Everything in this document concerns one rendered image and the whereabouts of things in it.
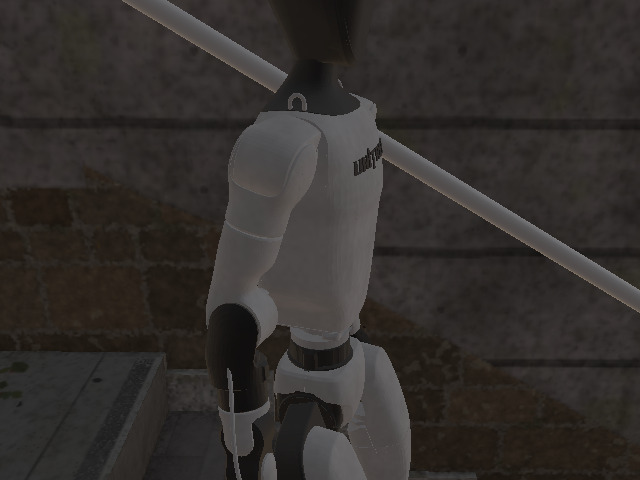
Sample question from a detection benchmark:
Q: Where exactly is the robot right upper arm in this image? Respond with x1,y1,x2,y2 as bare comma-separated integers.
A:
206,115,321,348

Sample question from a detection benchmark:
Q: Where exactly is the right robot thigh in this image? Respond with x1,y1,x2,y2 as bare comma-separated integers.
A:
272,402,367,480

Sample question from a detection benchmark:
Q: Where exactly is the left robot hand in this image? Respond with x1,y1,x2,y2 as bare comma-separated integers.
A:
350,326,372,345

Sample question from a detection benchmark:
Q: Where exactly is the robot right forearm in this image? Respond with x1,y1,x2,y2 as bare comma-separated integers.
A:
205,303,277,480

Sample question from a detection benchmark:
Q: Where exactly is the robot left upper arm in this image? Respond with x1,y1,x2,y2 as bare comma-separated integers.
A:
349,93,377,119

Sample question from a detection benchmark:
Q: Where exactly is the left robot thigh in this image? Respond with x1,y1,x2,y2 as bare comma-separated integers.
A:
347,342,411,480

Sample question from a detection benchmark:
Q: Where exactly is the robot thigh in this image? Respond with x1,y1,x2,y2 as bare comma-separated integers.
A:
272,402,367,480
347,342,411,480

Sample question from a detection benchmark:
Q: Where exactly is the robot left forearm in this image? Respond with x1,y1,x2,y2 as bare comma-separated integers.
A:
349,315,361,335

